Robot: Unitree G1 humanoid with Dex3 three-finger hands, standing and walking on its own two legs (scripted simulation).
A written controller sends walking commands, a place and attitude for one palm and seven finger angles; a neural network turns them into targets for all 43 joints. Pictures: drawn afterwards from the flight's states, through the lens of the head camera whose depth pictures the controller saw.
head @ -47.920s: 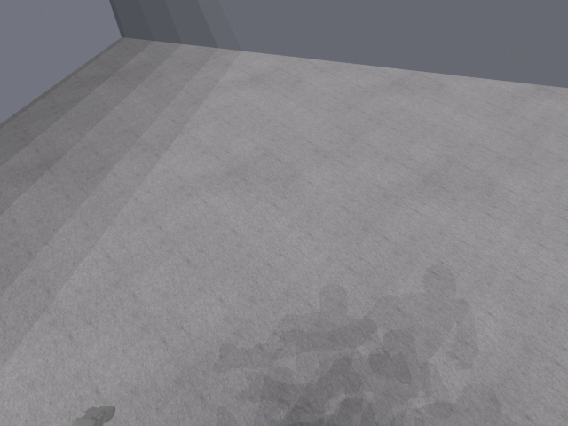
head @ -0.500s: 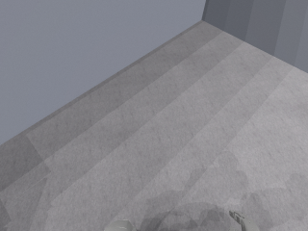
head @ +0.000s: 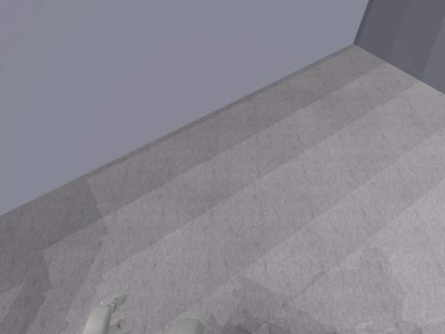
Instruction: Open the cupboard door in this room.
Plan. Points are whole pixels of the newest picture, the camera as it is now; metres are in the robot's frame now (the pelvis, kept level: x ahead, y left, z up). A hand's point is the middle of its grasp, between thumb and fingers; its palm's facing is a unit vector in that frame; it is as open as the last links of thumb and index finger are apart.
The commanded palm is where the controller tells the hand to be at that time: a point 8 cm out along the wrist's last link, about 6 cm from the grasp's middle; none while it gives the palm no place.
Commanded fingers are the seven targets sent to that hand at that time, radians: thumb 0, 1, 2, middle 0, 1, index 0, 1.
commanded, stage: turn to face it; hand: left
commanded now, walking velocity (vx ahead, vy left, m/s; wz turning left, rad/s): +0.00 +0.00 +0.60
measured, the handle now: out of the picture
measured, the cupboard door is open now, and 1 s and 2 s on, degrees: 43 43 43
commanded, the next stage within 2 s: take the last steps up to it in 1.96 s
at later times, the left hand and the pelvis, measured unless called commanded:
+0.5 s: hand out of the picture +0.00 +0.25 -0.17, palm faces +0.35 -0.90 -0.25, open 7.4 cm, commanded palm none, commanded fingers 0.00 0.90 0.90 -0.20 -0.30 -0.20 -0.30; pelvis +0.02 +0.02 +0.00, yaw +18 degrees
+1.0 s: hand out of the picture +0.04 +0.18 -0.14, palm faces +0.57 -0.78 -0.26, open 7.4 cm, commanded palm none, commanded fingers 0.00 0.90 0.90 -0.20 -0.30 -0.20 -0.30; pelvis +0.07 -0.03 +0.01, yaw +37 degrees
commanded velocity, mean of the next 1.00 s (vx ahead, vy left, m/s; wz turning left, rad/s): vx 0.00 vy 0.00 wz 0.60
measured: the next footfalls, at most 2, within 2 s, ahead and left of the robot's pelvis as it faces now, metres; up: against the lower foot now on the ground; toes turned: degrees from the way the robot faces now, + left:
left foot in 0.34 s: +0.04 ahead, +0.13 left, +0.00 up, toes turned +18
right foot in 0.78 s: +0.13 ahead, -0.10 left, +0.00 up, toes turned +27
